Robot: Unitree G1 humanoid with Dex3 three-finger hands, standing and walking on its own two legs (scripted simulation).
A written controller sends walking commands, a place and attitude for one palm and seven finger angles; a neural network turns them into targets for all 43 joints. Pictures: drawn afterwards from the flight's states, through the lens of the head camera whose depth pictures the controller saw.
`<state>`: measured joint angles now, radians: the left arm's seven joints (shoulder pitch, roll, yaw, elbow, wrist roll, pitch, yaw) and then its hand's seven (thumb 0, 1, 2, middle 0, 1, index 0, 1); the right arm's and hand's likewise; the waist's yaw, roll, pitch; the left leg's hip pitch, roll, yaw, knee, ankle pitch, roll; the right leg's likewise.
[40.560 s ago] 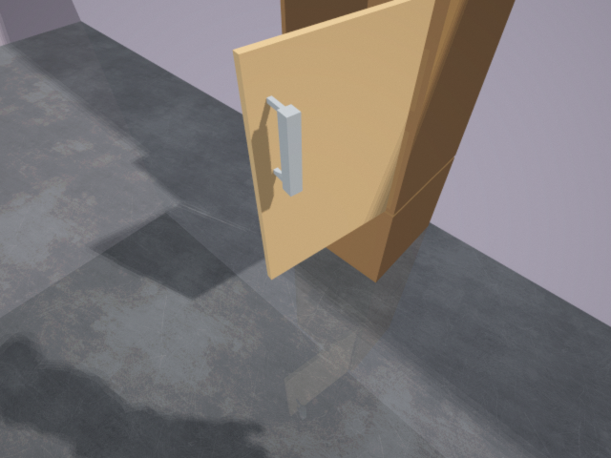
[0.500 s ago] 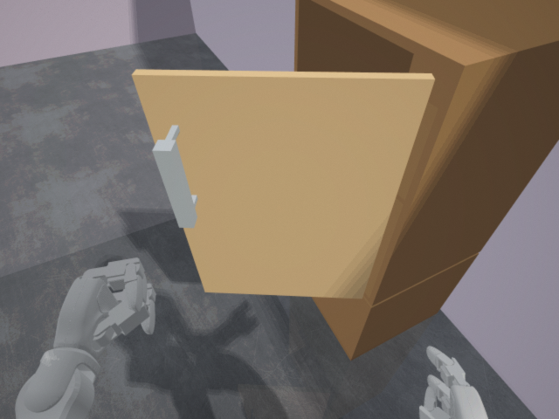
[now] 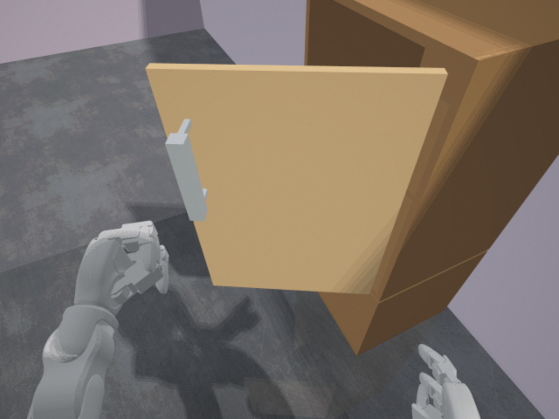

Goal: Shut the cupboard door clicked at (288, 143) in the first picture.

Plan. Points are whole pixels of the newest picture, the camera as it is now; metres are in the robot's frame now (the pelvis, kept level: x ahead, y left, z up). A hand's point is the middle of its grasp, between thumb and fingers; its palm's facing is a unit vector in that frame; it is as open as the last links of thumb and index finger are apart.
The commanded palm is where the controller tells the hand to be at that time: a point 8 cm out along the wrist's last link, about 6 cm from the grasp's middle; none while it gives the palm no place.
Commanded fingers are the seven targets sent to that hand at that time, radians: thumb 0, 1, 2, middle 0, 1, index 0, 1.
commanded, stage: bring the fist close to the handle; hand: left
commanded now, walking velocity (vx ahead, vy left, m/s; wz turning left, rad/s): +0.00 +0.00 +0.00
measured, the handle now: (192, 171) +0.46 +0.19 +0.11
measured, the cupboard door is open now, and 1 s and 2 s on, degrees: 61 61 52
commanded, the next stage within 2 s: push the door shut along its arc in 1.10 s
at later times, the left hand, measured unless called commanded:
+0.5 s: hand (188, 232) +0.33 +0.16 +0.11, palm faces +0.00 -1.00 -0.01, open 3.1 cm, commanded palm +0.31 +0.21 +0.11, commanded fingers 0.00 0.90 0.90 -1.30 -1.50 -1.30 -1.50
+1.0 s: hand (198, 211) +0.37 +0.16 +0.12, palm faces +0.01 -1.00 -0.01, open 3.1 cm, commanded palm +0.34 +0.21 +0.11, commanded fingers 0.00 0.90 0.90 -1.30 -1.50 -1.30 -1.50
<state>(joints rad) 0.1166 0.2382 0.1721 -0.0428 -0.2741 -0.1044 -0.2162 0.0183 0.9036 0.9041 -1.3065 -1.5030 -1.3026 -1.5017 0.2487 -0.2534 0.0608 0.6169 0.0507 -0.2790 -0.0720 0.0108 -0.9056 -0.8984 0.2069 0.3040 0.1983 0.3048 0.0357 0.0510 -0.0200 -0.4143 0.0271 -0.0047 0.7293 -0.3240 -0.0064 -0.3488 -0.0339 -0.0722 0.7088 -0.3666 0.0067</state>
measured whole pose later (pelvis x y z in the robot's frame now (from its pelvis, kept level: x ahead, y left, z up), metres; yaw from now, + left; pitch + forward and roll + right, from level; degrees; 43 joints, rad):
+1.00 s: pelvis +0.01 -0.01 +0.00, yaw -2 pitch +3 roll +0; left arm -0.25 0.24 0.20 0.37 -0.23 -0.12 -0.16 0.02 0.90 0.90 -1.30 -1.50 -1.30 -1.50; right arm 0.27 -0.27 0.02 0.65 0.05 -0.14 -0.05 0.01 -0.91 -0.90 0.21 0.30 0.20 0.30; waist 0.00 0.05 -0.03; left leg -0.41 0.04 0.03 0.68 -0.32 -0.02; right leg -0.37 -0.02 -0.04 0.69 -0.37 0.00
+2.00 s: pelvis -0.01 +0.01 -0.01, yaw -1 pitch +8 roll -1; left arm -0.80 0.39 0.18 1.01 -0.22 -0.24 -0.33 0.02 0.90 0.90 -1.33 -1.50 -1.34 -1.50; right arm 0.32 -0.30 0.03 0.70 0.05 -0.11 -0.06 0.01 -0.91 -0.90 0.21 0.30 0.20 0.30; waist -0.07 0.03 -0.02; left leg -0.61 0.03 0.00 0.80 -0.32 0.01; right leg -0.55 -0.04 -0.06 0.77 -0.35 0.02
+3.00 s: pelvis +0.00 +0.00 -0.03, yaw -2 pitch +18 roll -3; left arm -1.23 0.54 0.22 1.31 -0.14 -0.20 -0.50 0.00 0.84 0.92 -1.30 -1.50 -1.31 -1.50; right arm 0.37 -0.31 0.02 0.72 0.01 -0.09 -0.06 0.00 -0.91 -0.90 0.21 0.30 0.20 0.30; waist -0.20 0.04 -0.05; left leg -0.87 0.06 -0.01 0.92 -0.38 -0.01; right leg -0.80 0.00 -0.06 0.87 -0.39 0.00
